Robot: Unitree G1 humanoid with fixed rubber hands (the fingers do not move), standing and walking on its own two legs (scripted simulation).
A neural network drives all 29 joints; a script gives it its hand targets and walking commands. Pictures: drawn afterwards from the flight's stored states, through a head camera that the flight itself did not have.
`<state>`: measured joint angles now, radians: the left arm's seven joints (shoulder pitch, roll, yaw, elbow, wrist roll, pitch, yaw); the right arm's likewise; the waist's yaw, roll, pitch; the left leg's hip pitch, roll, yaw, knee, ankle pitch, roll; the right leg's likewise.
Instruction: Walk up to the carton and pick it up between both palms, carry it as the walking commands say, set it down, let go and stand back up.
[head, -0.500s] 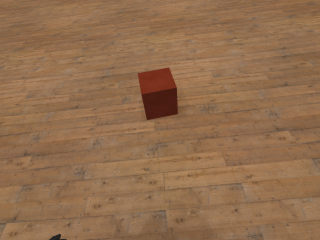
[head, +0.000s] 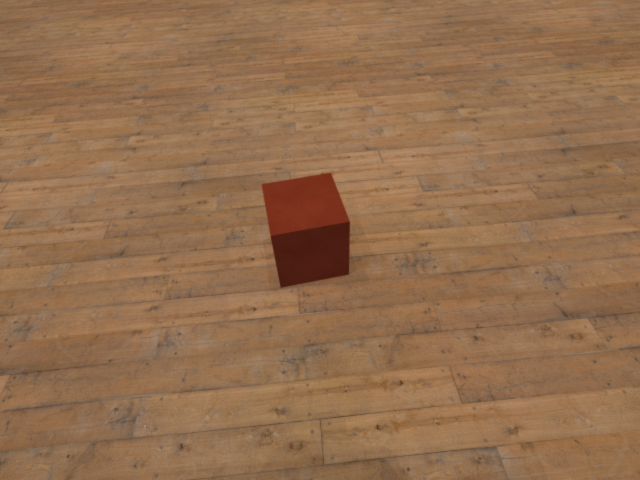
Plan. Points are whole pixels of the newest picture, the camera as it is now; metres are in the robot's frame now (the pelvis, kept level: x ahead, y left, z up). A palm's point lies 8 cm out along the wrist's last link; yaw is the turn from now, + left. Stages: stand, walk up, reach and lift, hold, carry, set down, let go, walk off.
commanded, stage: walk up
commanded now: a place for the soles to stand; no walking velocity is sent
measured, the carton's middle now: (305, 230) +1.14 +0.07 -0.60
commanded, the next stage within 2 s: none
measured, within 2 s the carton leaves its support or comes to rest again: neither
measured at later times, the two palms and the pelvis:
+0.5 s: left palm (93, 399) +0.29 +0.36 -0.09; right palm (544, 389) +0.27 -0.29 -0.07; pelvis +0.21 +0.05 +0.01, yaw +0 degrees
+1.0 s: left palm (113, 307) +0.46 +0.40 -0.10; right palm (495, 287) +0.45 -0.28 -0.08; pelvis +0.40 +0.06 +0.00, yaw +1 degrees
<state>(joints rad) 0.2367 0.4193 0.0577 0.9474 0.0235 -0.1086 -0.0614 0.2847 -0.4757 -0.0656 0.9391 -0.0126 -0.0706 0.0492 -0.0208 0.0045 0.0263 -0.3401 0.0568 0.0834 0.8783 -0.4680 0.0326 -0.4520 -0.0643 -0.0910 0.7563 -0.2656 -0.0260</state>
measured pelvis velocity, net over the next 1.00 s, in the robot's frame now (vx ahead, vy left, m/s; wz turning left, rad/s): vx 0.40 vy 0.06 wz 0.01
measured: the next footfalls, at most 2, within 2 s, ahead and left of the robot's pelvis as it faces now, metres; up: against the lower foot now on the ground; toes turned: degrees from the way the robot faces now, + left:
left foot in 0.24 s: +0.24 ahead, +0.16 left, +0.00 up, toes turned +7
right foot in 0.56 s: +0.40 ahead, -0.09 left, +0.00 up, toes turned -6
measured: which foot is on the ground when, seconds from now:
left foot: up 0.00-0.22, down 0.24-0.60, up 0.62-0.82, down 0.84-1.00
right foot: down 0.00-0.26, up 0.28-0.54, down 0.56-0.84, up 0.86-1.00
